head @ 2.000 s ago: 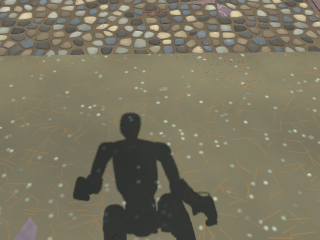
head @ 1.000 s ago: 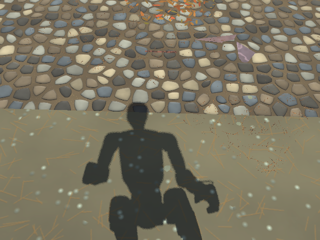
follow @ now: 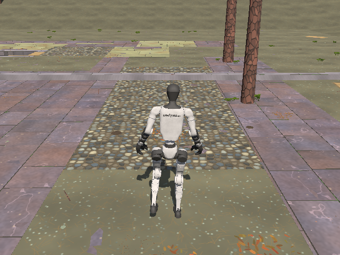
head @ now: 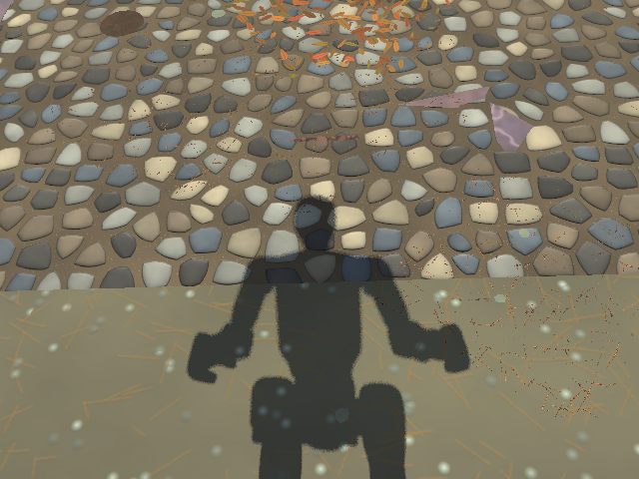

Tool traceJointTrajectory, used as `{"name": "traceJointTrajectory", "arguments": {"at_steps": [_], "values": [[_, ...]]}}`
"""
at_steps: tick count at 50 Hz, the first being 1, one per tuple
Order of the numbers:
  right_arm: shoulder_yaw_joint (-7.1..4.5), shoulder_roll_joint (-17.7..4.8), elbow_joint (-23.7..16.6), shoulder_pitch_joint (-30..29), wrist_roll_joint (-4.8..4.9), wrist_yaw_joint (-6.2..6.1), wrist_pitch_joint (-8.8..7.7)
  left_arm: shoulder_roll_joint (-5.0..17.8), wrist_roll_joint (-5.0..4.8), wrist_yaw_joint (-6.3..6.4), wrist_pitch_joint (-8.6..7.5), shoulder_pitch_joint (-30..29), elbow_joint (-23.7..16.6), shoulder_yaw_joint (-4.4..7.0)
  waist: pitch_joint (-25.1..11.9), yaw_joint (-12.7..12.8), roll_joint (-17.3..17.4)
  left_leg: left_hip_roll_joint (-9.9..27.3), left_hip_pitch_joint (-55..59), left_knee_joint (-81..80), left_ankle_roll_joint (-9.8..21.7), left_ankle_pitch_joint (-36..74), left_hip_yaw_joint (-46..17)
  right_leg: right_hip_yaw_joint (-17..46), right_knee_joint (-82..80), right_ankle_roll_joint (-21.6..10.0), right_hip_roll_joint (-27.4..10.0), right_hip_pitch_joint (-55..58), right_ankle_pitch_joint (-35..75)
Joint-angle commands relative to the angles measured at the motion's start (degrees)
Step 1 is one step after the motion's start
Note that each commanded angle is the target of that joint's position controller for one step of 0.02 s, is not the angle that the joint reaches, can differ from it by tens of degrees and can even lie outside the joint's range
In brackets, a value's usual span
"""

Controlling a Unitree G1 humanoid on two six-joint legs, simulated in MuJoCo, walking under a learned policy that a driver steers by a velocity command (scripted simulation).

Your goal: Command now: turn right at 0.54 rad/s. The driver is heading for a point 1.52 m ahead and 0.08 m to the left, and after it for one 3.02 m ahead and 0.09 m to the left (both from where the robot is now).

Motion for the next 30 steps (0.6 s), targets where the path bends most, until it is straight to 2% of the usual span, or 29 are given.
{"name": "traceJointTrajectory", "arguments": {"at_steps": [1,5,8,13,15,16,17,18,19,20,21,22,23,25,27,29,30], "values": [[-1.07,-3.85,-3.4,0.03,0.32,0.08,-1.04,9.64,-0.21,1.4,0.01,-0.64,-4.11,2.66,-8.96,-0.7,-7.2,0.16,-4.96,-4.21,-0.93,4.25,-2.33,16.53,-7.51,-9.16,-13.71,13.37,26.22],[-0.82,-3.36,-3.52,-1.73,0.26,0.52,-1.38,10.43,-0.24,2.09,0.85,-1.11,-4.69,3.13,-7.86,0.06,-8.63,-0.69,-1.56,-14.63,-1.56,6.26,-3.05,19.32,-8.42,-8.88,-12.58,10.75,14.66],[-0.97,-3.85,-3.56,-2.07,0.44,1.11,-1.98,10.72,-0.05,1.85,1.28,-1.97,-5.24,3.39,-6.69,0.4,-9.84,-1.46,2.3,-19.85,-1.11,6.0,-3.31,22.38,-8.79,-8.93,-11.92,7.22,9.11],[-1.25,-4.52,-3.04,0.27,0.82,2.38,-3.42,10.14,-0.34,1.29,1.94,-3.63,-5.95,3.33,-8.05,0.17,-10.78,-1.83,8.61,-29.88,0.73,6.58,-2.68,26.66,-5.88,-8.11,-11.57,8.22,13.4],[-1.24,-3.97,-2.07,3.01,0.47,2.95,-3.92,8.94,-0.93,1.48,2.29,-4.5,-5.89,2.77,-8.4,-1.83,-9.88,-1.28,16.28,-41.92,2.49,16.27,-1.19,25.3,-3.05,-5.44,-9.22,6.09,13.23],[-1.31,-5.3,-2.21,3.46,-0.44,2.97,-4.0,6.75,-0.42,1.6,2.17,-2.28,-5.35,2.01,-9.19,-1.2,-6.71,3.83,21.18,-45.03,4.36,22.05,-5.16,22.48,-0.27,-2.36,-7.0,3.49,6.11],[-1.17,-7.82,-3.56,1.69,-1.59,2.8,-3.78,3.41,1.15,1.42,1.78,1.96,-4.65,0.87,-9.95,2.22,5.76,14.34,24.77,-47.4,8.83,31.93,-16.49,14.25,9.61,1.32,-0.1,-0.9,-11.53],[-0.28,-6.34,-3.2,0.16,-3.48,3.11,-3.9,5.65,0.88,1.62,1.27,-0.25,-5.64,1.7,-6.1,2.39,13.01,19.62,17.45,-48.89,17.54,32.57,-25.38,9.7,14.37,4.29,2.88,-4.59,-22.66],[0.76,-3.17,-4.04,-2.46,-2.82,3.38,-4.39,8.03,1.58,1.87,1.02,-0.08,-4.48,2.26,-5.29,2.0,9.08,18.79,15.31,-49.75,19.09,27.57,-24.8,10.14,19.38,6.69,-0.31,-2.69,-21.53],[1.26,-2.1,-3.74,-3.8,-1.87,3.47,-4.53,7.8,1.61,1.73,1.05,-0.01,-3.38,2.38,-5.05,2.35,7.64,15.63,15.58,-49.36,17.17,23.93,-21.36,8.58,19.65,8.12,-1.6,-2.26,-18.23],[1.13,-3.06,-3.42,-3.73,-0.84,3.47,-4.39,6.51,1.72,1.75,1.26,-0.03,-2.17,2.26,-4.61,1.95,7.05,12.8,16.71,-48.83,15.33,20.86,-18.87,6.89,17.9,9.34,-2.31,-2.54,-16.16],[0.82,-4.44,-3.06,-3.54,0.02,3.32,-4.1,5.6,1.87,1.64,1.19,-1.02,-2.17,2.06,-3.62,1.15,7.11,11.8,17.91,-47.66,14.41,21.45,-18.71,6.09,15.92,10.1,-3.18,-3.44,-13.66],[0.5,-5.92,-2.83,-2.71,0.35,3.1,-3.51,4.26,1.55,1.43,0.9,-2.21,-2.1,1.66,-3.14,0.61,7.01,9.99,17.85,-46.45,13.74,23.71,-17.3,4.42,12.77,10.39,-2.81,-2.4,-13.22],[-0.55,-8.75,-2.69,0.59,0.56,2.72,-2.37,3.91,0.49,1.51,0.25,-3.77,-2.05,1.67,-3.6,-1.21,7.82,8.58,20.33,-44.54,14.18,27.49,-17.77,1.84,7.06,10.08,-0.98,-1.64,-11.91],[-0.9,-9.38,-2.96,1.78,1.14,2.4,-1.6,4.45,-0.34,1.83,-0.09,-3.03,-1.19,2.08,-4.95,-1.4,8.87,8.33,22.74,-43.54,14.59,29.35,-19.97,0.93,1.06,9.3,0.14,-0.28,-8.24],[-1.03,-9.04,-3.58,1.23,1.85,2.05,-1.08,4.88,-0.34,1.8,-0.41,-1.31,-0.18,2.41,-6.25,-0.54,8.87,7.72,21.89,-42.36,13.75,30.56,-21.04,0.56,-5.52,7.72,0.07,4.29,-1.62],[-0.96,-8.43,-3.82,1.31,1.91,1.89,-1.04,5.64,-0.03,1.76,-0.57,-0.67,-0.1,2.69,-7.5,-0.29,7.83,7.17,19.29,-41.26,12.64,31.03,-20.74,1.04,-5.93,6.69,-1.39,8.36,1.55]]}}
